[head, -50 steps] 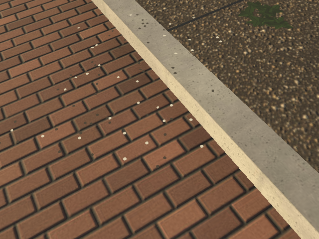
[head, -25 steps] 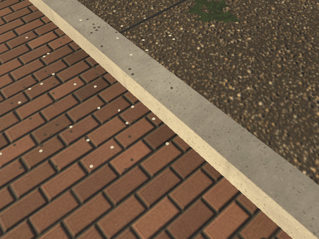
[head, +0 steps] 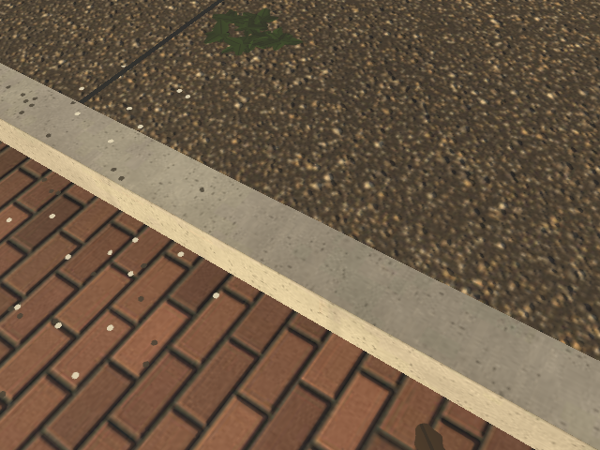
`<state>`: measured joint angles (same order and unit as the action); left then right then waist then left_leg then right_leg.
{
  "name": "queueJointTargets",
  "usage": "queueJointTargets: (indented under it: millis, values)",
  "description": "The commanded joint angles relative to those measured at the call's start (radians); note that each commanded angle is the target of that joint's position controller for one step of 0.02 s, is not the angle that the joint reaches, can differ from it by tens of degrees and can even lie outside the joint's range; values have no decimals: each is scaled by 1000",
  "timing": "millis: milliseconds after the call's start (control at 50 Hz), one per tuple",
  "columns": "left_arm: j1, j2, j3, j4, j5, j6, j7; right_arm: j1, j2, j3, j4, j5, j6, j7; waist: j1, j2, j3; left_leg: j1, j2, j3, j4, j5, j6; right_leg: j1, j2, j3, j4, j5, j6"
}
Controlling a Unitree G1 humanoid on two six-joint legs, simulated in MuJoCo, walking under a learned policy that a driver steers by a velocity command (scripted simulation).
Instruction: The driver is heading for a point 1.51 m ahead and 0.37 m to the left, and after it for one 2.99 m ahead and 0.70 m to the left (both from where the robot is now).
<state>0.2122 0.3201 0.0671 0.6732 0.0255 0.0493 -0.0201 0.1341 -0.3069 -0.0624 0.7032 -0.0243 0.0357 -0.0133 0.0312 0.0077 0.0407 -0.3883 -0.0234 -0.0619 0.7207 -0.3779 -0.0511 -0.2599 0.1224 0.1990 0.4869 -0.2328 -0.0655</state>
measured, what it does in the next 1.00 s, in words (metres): steps on the spot, turning left: left foot, then left foot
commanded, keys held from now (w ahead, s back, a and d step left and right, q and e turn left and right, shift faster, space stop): no key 0.02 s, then q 0.94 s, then no key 0.04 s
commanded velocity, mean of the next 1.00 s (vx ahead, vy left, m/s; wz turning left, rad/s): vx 0.01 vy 0.00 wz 0.35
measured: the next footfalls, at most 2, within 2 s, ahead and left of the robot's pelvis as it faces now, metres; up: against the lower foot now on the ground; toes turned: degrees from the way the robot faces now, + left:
left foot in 0.06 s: +0.06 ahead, +0.13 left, +0.00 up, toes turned -4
left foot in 0.84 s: +0.05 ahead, +0.17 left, +0.00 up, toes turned +22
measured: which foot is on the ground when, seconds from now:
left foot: up 0.00-0.04, down 0.06-0.46, up 0.48-0.82, down 0.84-1.00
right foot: down 0.00-0.84, up 0.86-1.00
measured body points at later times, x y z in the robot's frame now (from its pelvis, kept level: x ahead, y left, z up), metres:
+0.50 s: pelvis +0.03 +0.01 -0.01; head +0.06 +0.00 +0.44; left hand +0.13 +0.32 -0.09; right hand +0.24 -0.25 -0.10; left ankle +0.02 +0.12 -0.73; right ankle +0.01 -0.10 -0.74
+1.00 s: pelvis +0.02 +0.06 +0.00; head +0.06 +0.10 +0.44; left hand +0.03 +0.39 -0.11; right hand +0.30 -0.13 -0.07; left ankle +0.01 +0.15 -0.74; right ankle +0.06 -0.09 -0.66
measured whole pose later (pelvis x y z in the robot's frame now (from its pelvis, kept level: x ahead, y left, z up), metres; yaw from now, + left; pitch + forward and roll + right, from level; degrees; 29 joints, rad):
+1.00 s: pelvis +0.02 +0.06 +0.00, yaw +26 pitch +2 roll -1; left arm 0.14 0.34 0.07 0.71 0.01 0.01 0.03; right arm 0.17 -0.32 -0.06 0.58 0.01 0.02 0.00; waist 0.00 -0.03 0.08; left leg -0.32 -0.04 -0.05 0.49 -0.20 0.05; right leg -0.51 -0.02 0.03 1.11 -0.45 0.07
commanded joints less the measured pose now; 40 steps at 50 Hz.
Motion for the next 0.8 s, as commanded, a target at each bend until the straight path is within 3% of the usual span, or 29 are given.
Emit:
queueJointTargets:
  millis: [20, 40, 60, 80, 100, 120, 140, 160, 180, 240, 360, 400, 420, 440, 460, 480, 500, 520, 540, 560, 600, 680, 760, 800]
  values:
    - [-60, 138, 31, -79, -58, -15, 24, -43, -85, -21, -92, 43, -57, 3, -14, -134, -86, 56, 8, -28, -162, 55, 24, 83, -276, 324, -87, 271, -156]
    - [-93, 120, 18, -77, -57, -18, 46, 11, -77, -18, -68, 42, -81, 2, -55, -121, -116, 157, 29, -18, -317, 187, 35, 83, -264, 297, -58, 277, -129]
    - [-60, 71, -1, -61, -39, -24, 57, 42, -81, -15, -56, 20, -94, 0, -57, -92, -144, 288, 92, -56, -421, 360, 51, 39, -224, 244, -31, 194, -70]
    - [33, 11, -21, -38, -3, -30, 57, 29, -118, -10, -66, -4, -95, -2, 9, 104, -186, 386, 260, -241, -433, 548, 106, -15, -125, 105, 122, -88, -1]
    - [47, 47, -8, -46, 1, -34, 60, -33, -91, 8, -62, -32, -94, 4, 63, 201, -114, 254, 326, -359, -423, 537, 245, -52, -76, 13, 108, -287, 54]
    - [40, 89, -1, -32, 15, -37, 63, -70, -43, 21, -73, -10, -95, 10, 49, 167, -80, 209, 299, -353, -443, 392, 278, -17, -117, -17, 95, -244, 97]
    - [12, 90, 2, -22, 11, -42, 62, -67, -49, 21, -65, 5, -93, 14, 31, 158, -58, 214, 234, -308, -434, 300, 237, -2, -116, -31, 24, -133, 108]
    - [-13, 81, 4, -10, 9, -43, 62, -43, -91, 9, -58, 15, -88, 13, 10, 154, -59, 221, 187, -276, -419, 247, 201, 20, -109, -41, -16, -56, 115]
    - [-37, 86, 6, -17, 9, -41, 61, -21, -113, 5, -52, 23, -86, 11, -4, 157, -41, 207, 176, -279, -414, 255, 187, 32, -113, -41, -41, -3, 118]
    - [-33, 96, 11, -14, -7, -48, 61, 0, -153, -6, -66, 30, -82, 9, -7, 120, -54, 188, 152, -274, -377, 344, 179, 65, -103, -95, -7, 22, 98]
    - [-40, 67, 21, -28, -16, -55, 56, 8, -166, -26, -111, 49, -58, 6, -16, 98, -125, 277, 186, -405, -276, 628, 270, -27, -81, -126, 84, -43, 87]
    - [-16, 65, 25, -26, -20, -61, 47, -22, -166, -31, -133, 53, -43, 3, 1, 96, -131, 259, 180, -417, -251, 642, 261, -14, -87, -125, 54, -45, 81]
    - [2, 76, 29, -20, -22, -64, 43, -43, -160, -32, -149, 55, -34, 1, 10, 73, -137, 212, 146, -386, -221, 614, 231, 44, -106, -121, 10, 35, 71]
    - [20, 110, 40, -14, -20, -65, 43, -54, -143, -29, -165, 57, -29, 0, 6, 12, -148, 133, 84, -319, -158, 527, 181, 134, -163, -85, -32, 184, 46]
    - [-1, 164, 55, -11, -15, -58, 45, -35, -119, -24, -175, 57, -27, 2, -29, -124, -123, 5, -12, -185, -60, 356, 119, 196, -255, 15, -60, 359, -20]
    - [16, 165, 58, -17, -5, -53, 48, -7, -126, -25, -162, 49, -26, 4, -9, -210, -106, -146, -83, -90, 67, 8, 61, 275, -406, 147, -95, 574, -133]
    - [14, 129, 44, -30, -4, -54, 54, 11, -156, -42, -154, 41, -25, 6, -3, -202, -110, -217, -71, -62, 306, -291, 21, 286, -526, 216, -104, 712, -226]
    - [-9, 114, 34, -44, -8, -55, 57, 26, -172, -54, -146, 42, -20, 11, -21, -109, -97, -235, -30, -76, 434, -281, 0, 257, -529, 174, -96, 730, -233]
    - [-49, 112, 32, -48, -16, -57, 59, 31, -157, -54, -139, 50, -10, 12, -43, -67, -69, -242, -2, -72, 450, -219, -17, 236, -480, 92, -88, 678, -195]
    - [-66, 124, 36, -46, -24, -57, 61, 18, -129, -45, -141, 51, -3, 13, -42, -71, -45, -261, 15, -54, 404, -150, -30, 236, -433, 26, -96, 636, -161]
    - [-44, 143, 41, -37, -19, -48, 69, -27, -97, -31, -160, 53, 1, 18, -10, -115, -44, -255, 21, 2, 358, -70, -55, 252, -392, -52, -112, 655, -157]
    - [-32, 168, 50, -30, -20, -29, 71, -79, -79, -17, -204, 51, 1, 39, 20, -143, -74, -152, 54, 65, 164, -15, -45, 255, -399, -139, -127, 590, -156]
    - [-30, 190, 56, -16, -39, -33, 55, -48, -104, -30, -213, 50, 8, 47, 11, -169, -83, -28, 41, 123, -10, 22, -2, 217, -417, -187, -88, 547, -129]
    - [-50, 183, 54, -11, -60, -44, 47, 13, -110, -42, -201, 47, 13, 45, -33, -158, -93, 89, 12, 155, -183, 139, 44, 179, -403, -231, 3, 508, -81]
Keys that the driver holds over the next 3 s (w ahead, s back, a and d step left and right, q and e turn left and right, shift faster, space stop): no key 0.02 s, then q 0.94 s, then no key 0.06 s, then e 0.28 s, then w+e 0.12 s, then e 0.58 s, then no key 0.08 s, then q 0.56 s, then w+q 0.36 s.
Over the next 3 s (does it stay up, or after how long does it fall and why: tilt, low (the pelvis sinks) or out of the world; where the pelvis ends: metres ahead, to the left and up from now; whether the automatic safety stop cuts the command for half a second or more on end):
stays up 0.22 0.14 0.00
